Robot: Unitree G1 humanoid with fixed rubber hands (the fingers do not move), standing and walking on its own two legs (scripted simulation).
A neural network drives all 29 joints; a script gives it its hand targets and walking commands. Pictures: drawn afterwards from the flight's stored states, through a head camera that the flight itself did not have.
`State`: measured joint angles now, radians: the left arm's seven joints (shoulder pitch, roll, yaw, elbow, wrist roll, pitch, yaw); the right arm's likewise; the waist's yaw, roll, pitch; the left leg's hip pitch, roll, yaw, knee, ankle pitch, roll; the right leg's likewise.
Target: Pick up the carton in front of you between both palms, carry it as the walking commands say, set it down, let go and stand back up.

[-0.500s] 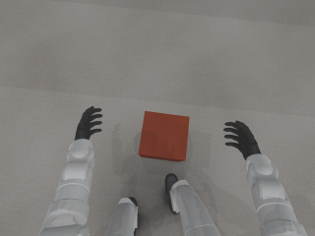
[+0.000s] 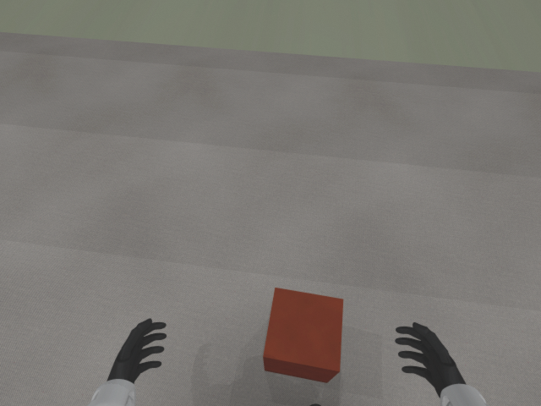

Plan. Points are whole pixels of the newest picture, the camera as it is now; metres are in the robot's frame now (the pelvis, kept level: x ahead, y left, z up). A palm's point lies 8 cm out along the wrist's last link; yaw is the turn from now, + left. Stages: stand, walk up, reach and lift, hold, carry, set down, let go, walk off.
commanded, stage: let go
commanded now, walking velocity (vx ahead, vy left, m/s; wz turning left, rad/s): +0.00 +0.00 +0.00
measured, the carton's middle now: (301, 336) +0.35 -0.09 -0.65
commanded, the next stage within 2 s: stand in 0.46 s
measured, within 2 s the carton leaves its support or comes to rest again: neither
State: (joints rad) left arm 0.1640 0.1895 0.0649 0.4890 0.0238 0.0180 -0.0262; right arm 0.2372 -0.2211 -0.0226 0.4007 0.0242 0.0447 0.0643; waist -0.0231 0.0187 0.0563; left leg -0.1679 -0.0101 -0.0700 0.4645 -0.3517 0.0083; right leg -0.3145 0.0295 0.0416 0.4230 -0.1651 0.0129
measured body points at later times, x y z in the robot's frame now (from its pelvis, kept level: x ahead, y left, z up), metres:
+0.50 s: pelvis +0.00 +0.00 +0.00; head +0.01 -0.01 +0.45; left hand +0.17 +0.24 -0.08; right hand +0.17 -0.25 -0.08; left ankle -0.07 +0.11 -0.74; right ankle +0.03 -0.13 -0.74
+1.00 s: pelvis +0.01 -0.02 -0.01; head +0.03 -0.04 +0.44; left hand +0.13 +0.28 -0.10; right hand +0.14 -0.31 -0.12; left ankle -0.07 +0.11 -0.74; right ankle +0.03 -0.13 -0.74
